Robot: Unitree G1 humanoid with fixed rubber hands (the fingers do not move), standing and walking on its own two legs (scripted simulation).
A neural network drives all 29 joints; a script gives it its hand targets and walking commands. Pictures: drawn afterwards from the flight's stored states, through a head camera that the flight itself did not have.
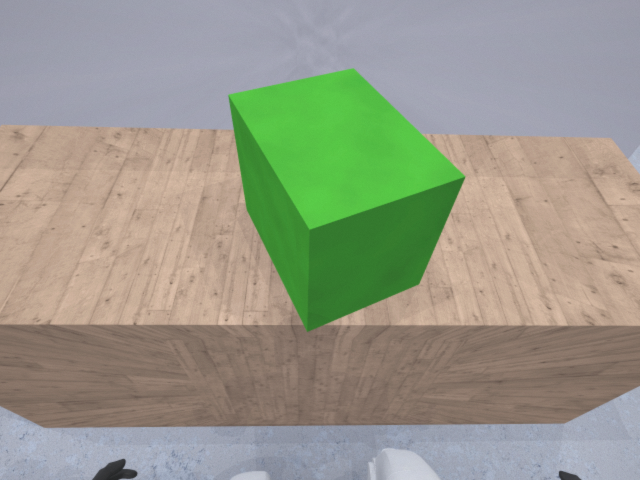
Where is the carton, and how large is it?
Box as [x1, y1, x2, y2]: [228, 68, 464, 331]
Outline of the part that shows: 353,68 228,95 246,208 307,331 418,284 464,178 464,176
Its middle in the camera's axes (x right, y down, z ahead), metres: +0.02 -0.07 +0.64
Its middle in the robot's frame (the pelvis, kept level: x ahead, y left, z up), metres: +0.53 -0.01 +0.01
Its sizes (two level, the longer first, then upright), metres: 0.297 0.219 0.254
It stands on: a pedestal, 0.64 m high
